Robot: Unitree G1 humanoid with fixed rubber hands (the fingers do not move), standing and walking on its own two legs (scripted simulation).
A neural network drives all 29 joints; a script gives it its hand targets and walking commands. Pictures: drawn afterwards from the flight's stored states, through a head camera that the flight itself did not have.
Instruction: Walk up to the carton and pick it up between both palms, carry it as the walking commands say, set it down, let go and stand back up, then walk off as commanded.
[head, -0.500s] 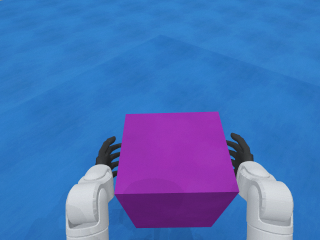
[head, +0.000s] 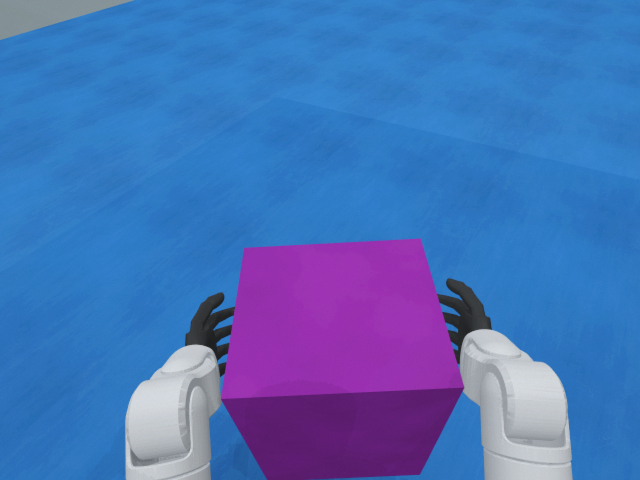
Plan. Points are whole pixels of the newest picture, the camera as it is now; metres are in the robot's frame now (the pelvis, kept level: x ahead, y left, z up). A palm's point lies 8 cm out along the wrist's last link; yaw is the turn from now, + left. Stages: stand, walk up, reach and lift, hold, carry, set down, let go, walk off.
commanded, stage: carry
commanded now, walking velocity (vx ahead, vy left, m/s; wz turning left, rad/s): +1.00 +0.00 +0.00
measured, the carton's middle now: (338, 369) +0.27 -0.01 +0.01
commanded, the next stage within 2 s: none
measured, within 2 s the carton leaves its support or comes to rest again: neither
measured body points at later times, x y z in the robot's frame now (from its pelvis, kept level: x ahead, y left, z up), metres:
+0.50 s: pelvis +0.51 -0.09 +0.02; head +0.54 -0.10 +0.47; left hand +0.76 +0.09 +0.09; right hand +0.81 -0.21 +0.08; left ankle +0.31 +0.05 -0.57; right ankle +0.57 -0.16 -0.71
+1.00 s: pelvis +1.05 -0.08 +0.03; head +1.06 -0.09 +0.48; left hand +1.32 +0.06 +0.10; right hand +1.31 -0.24 +0.09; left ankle +1.02 +0.01 -0.71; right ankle +0.95 -0.19 -0.60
